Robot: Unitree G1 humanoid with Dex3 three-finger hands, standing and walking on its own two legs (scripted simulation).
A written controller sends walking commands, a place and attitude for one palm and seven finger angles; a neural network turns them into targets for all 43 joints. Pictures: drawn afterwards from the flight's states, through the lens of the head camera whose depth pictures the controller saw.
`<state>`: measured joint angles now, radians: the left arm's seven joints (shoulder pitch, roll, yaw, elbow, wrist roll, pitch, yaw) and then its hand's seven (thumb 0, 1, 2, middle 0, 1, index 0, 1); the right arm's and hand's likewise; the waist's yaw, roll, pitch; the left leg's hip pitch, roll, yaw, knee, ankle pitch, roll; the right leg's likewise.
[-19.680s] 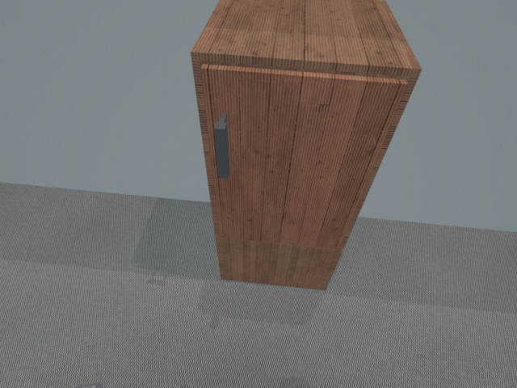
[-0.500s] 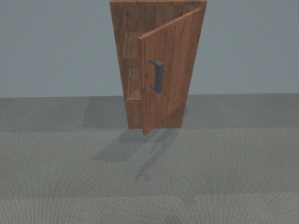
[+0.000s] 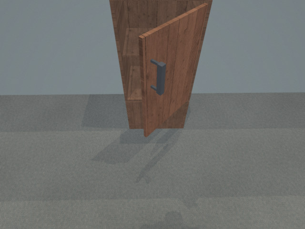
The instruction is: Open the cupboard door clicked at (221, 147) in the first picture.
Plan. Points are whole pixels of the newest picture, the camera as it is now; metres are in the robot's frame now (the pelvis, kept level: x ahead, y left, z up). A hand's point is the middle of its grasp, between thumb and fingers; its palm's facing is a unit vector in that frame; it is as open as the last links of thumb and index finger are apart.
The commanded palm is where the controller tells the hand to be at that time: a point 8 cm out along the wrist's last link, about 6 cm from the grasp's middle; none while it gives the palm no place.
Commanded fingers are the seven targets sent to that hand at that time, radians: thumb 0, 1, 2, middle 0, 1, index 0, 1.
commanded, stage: look to check the result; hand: left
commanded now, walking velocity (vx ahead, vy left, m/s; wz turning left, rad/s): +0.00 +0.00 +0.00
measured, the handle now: (156, 77) +0.65 +0.02 +0.00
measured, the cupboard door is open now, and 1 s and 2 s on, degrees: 46 46 46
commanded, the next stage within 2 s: walk to a spot facing it in 0.34 s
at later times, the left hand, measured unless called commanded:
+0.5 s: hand out of the picture +0.03 +0.17 -0.17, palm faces +0.03 -0.98 -0.21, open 7.4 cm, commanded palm none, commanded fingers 0.00 0.90 0.90 -0.20 -0.30 -0.20 -0.30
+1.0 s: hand out of the picture +0.10 +0.16 -0.17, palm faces -0.14 -0.94 -0.30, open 7.4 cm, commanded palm none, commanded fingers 0.00 0.90 0.90 -0.20 -0.30 -0.20 -0.30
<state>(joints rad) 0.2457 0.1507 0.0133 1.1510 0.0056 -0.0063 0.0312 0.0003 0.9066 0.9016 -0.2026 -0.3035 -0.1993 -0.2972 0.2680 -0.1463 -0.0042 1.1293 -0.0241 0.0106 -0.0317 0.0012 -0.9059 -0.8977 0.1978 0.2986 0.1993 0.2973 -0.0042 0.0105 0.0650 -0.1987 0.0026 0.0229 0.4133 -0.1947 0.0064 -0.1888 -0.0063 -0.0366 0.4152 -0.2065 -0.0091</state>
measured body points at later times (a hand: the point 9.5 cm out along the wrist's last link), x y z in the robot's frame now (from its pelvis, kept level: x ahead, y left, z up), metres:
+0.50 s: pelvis +0.02 +0.00 +0.00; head +0.04 -0.01 +0.45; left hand +0.03 +0.23 -0.16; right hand +0.03 -0.23 -0.16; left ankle +0.02 +0.11 -0.74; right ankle +0.01 -0.11 -0.74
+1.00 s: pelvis +0.01 -0.04 -0.01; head +0.07 -0.08 +0.43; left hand +0.11 +0.21 -0.15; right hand +0.04 -0.30 -0.17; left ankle +0.00 +0.12 -0.67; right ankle +0.00 -0.10 -0.74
